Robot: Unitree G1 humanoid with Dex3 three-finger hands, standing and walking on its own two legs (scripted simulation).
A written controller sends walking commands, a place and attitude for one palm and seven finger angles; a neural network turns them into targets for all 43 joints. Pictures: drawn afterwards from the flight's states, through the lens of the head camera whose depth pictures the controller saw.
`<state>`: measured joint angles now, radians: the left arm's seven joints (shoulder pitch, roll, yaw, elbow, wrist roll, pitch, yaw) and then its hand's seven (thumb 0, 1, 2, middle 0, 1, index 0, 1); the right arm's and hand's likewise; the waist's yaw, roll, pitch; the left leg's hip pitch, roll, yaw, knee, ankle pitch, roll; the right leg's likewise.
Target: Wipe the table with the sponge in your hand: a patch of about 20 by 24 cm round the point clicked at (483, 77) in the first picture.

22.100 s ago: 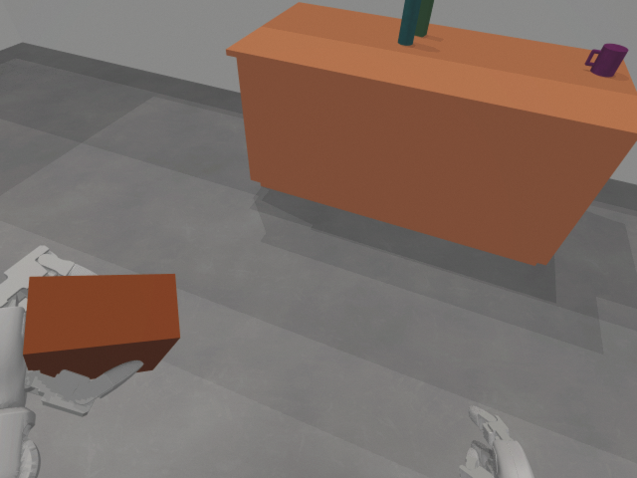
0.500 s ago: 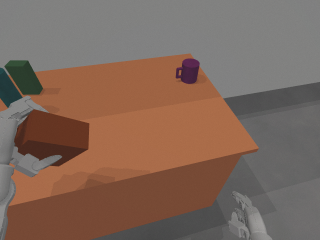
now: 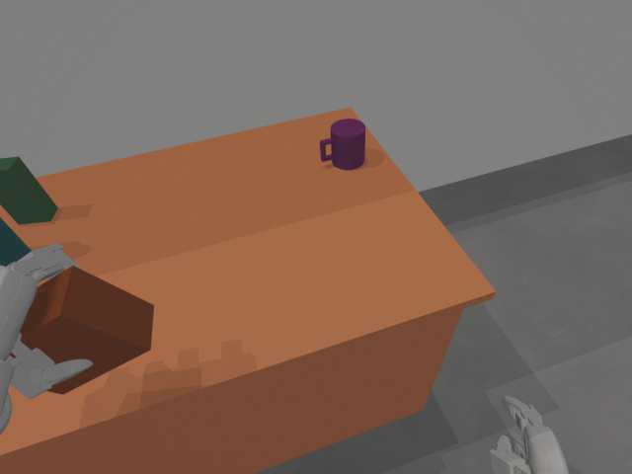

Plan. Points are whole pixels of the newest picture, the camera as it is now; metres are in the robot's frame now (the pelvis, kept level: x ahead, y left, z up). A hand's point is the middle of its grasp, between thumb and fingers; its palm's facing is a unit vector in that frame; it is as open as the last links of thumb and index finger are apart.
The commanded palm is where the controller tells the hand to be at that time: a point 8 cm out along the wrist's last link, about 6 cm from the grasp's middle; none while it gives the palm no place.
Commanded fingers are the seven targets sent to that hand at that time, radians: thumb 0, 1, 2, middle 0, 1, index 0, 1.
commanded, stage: turn the palm down, sponge in hand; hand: left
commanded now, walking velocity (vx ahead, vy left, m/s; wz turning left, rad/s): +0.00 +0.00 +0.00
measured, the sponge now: (81, 340) +0.22 +0.30 +0.10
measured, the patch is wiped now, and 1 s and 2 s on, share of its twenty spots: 0.00 0.00 0.00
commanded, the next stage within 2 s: move the sponge above the wiping area in 1.20 s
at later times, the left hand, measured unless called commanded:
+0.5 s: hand (44, 345) +0.20 +0.32 +0.12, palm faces +0.06 -0.23 -0.97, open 10.2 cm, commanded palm +0.17 +0.32 +0.19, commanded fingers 0.00 0.10 1.30 -1.20 -1.60 -1.20 -1.60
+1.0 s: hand (46, 338) +0.21 +0.32 +0.12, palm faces -0.01 -0.09 -1.00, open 10.2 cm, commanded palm +0.18 +0.33 +0.19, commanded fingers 0.00 0.10 1.30 -1.20 -1.60 -1.20 -1.60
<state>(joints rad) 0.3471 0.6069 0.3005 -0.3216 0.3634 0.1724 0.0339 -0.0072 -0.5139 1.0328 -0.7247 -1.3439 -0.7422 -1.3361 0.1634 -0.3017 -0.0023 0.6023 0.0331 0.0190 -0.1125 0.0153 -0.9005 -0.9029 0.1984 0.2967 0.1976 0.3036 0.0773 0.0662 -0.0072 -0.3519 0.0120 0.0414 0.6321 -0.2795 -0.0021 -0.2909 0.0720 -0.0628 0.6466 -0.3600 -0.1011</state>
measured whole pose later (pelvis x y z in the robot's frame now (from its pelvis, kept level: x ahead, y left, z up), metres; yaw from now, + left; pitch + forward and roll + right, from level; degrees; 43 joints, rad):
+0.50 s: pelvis -0.02 +0.03 +0.01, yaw +1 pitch -4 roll +0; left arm 0.20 0.54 0.03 -0.28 0.70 0.34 -0.03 -0.01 -0.52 1.03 -0.72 -1.35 -0.74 -1.34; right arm 0.03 -0.26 0.07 0.62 0.05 0.04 -0.11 0.01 -0.90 -0.90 0.20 0.30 0.20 0.30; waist 0.12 0.11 0.03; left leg -0.24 -0.03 0.05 0.49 -0.19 0.05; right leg -0.18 0.04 -0.06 0.50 -0.26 -0.06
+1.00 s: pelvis -0.01 +0.05 +0.02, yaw +0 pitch -5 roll +0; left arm 0.16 0.52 -0.05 -0.23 0.88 0.30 -0.06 0.00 -0.52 1.04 -0.73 -1.34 -0.74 -1.34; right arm -0.01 -0.26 0.06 0.67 0.02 0.05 -0.05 0.01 -0.90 -0.90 0.20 0.30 0.20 0.30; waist 0.14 0.11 0.05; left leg -0.17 -0.04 0.05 0.41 -0.16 0.06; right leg -0.11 0.03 -0.04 0.43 -0.24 -0.04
